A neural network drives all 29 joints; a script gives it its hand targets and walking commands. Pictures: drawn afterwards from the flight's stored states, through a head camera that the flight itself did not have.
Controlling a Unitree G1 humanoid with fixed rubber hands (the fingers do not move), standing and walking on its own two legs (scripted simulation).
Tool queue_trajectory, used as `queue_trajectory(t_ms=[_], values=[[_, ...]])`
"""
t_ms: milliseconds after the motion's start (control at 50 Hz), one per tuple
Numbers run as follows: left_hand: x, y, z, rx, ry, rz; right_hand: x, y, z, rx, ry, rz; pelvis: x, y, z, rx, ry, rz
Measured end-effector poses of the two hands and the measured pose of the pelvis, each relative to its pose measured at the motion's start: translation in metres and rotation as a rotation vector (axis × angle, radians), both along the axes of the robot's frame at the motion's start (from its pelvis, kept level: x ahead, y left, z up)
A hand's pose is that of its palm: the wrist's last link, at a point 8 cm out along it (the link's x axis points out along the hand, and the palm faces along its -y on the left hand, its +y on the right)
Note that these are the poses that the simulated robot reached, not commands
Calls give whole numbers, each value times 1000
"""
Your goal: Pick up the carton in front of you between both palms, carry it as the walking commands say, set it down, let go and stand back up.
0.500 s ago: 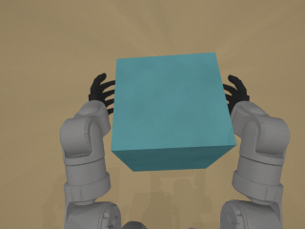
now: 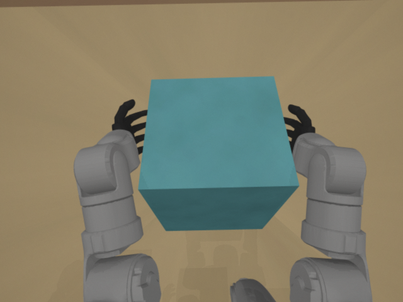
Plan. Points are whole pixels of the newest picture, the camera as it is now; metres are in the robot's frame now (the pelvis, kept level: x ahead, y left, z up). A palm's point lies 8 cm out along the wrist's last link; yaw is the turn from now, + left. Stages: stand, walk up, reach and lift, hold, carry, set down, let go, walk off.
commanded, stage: carry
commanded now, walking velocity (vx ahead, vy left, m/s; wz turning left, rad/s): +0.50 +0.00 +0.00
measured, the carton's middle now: (213, 163) +0.37 -0.04 +0.07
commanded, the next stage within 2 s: none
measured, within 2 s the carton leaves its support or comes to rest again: neither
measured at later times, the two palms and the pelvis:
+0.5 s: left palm (103, 22) +0.68 +0.17 +0.22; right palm (234, 14) +0.71 -0.13 +0.21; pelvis +0.32 -0.02 +0.04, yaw +2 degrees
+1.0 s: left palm out of the picture +1.01 +0.15 +0.25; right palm out of the picture +1.03 -0.15 +0.24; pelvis +0.66 -0.02 +0.08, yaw +1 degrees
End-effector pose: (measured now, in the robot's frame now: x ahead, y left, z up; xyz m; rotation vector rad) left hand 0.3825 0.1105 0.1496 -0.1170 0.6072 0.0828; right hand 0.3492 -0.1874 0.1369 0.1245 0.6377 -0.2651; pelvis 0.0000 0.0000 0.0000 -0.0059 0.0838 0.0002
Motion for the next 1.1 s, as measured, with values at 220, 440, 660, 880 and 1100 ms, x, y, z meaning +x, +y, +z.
queue_trajectory(t_ms=[220, 440, 660, 880, 1100], values=[[127, 12, 27, 53, -70, 112, 172, 10, 31, 13, -72, 143, 151, -33, 2, -35, -5, 16], [243, 52, 59, 42, -63, 213, 316, 52, 59, 59, -69, 210, 278, -33, 42, 11, 11, 31], [425, 36, 66, 30, 8, 34, 438, 34, 63, -4, 7, 61, 431, 11, 53, 18, -4, 15], [566, 18, 98, 0, -80, 20, 576, 16, 104, -9, -81, 25, 572, 5, 78, -20, 15, 6], [670, 63, 108, 49, 12, 211, 745, 63, 112, 50, 5, 220, 712, -19, 106, -3, -2, 28]])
